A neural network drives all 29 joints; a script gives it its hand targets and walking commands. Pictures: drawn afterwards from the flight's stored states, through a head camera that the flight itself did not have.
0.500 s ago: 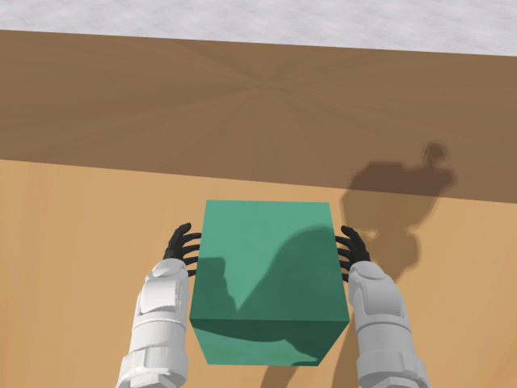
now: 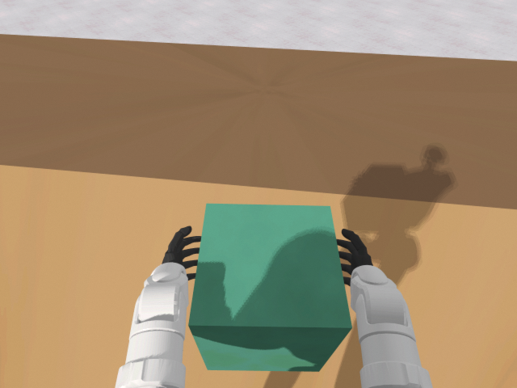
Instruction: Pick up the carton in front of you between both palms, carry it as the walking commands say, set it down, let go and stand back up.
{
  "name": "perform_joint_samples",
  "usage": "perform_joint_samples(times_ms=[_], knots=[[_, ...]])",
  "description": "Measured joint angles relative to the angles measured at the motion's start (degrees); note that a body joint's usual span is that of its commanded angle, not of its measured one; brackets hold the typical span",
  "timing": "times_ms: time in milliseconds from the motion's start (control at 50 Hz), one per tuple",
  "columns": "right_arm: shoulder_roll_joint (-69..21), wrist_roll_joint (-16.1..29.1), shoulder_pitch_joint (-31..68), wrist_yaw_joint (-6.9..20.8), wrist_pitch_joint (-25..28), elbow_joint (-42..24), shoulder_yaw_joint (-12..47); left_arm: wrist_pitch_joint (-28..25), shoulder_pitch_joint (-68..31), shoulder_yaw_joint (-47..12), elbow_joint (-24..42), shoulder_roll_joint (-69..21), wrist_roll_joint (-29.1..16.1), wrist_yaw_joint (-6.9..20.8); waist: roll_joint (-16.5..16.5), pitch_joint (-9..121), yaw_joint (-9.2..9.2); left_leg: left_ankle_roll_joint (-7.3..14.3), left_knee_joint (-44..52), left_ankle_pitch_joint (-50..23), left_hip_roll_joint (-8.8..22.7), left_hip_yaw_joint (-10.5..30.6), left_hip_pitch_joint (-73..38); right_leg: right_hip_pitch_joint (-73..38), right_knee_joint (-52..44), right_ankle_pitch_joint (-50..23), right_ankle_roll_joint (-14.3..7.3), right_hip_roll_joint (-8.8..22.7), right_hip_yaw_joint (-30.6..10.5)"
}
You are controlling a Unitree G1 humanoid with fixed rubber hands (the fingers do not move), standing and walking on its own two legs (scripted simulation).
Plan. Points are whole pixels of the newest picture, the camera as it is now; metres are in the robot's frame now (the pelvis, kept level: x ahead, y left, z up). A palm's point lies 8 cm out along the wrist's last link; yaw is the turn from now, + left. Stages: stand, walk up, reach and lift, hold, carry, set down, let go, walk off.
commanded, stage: reach and lift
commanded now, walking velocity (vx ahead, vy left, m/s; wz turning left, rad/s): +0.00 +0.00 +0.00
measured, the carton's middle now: (265, 292) +0.30 +0.00 -0.05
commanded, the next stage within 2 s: hold in 0.26 s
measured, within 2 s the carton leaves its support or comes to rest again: neither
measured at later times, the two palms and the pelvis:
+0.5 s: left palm (170, 272) +0.28 +0.15 +0.05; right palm (365, 275) +0.28 -0.15 +0.05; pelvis +0.00 +0.00 +0.00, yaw +0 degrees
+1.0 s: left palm (170, 272) +0.28 +0.15 +0.05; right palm (365, 274) +0.28 -0.15 +0.05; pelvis -0.01 +0.00 +0.00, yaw +0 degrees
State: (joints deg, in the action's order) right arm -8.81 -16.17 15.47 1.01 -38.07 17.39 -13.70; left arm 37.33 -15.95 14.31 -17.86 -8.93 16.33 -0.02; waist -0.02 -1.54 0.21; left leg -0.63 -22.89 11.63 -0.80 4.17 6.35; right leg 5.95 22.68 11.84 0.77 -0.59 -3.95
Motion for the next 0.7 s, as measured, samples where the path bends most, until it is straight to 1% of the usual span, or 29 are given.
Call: perform_joint_samples(times_ms=[280, 420, 540, 700], knots=[[0.32, 0.68, -1.4, -0.35, -2.15, -2.54, 1.62, 2.08, 1.3, -1.43, 2.4, 0.31, -0.7, -0.16, 0.09, -0.17, -0.1, -0.06, 1.12, -0.28, 0.11, 0.08, -1.83, -1.8, -1.05, -0.24, -0.1, -0.05, 0.04], [0.73, 1.95, -3.47, -0.88, -4.76, -7.13, 3.87, 4.65, 3.37, -3.53, 6.96, 0.74, -1.94, -0.49, 0.04, 0.24, -0.15, -0.09, 2.64, -1.04, 0.17, 0.11, -3.61, -3.57, -2.52, -0.99, -0.1, -0.01, 0.02], [0.43, 1.36, -1.9, -0.51, -6.3, -5.5, 2.66, 6.21, 1.97, -2.28, 5.54, 0.47, -1.09, 0.0, 0.03, -0.4, -0.14, -0.07, 1.91, -0.98, 0.12, 0.07, -4.1, -4.02, -1.74, -0.91, -0.12, -0.03, -0.01], [0.05, 0.87, -0.1, -0.35, -5.97, -4.45, 1.24, 5.88, 0.16, -0.91, 4.5, 0.07, -0.61, 0.1, 0.03, -1.25, -0.16, -0.06, 0.21, -0.77, 0.06, 0.05, -2.67, -2.61, -0.1, -0.75, -0.07, -0.1, -0.06]])
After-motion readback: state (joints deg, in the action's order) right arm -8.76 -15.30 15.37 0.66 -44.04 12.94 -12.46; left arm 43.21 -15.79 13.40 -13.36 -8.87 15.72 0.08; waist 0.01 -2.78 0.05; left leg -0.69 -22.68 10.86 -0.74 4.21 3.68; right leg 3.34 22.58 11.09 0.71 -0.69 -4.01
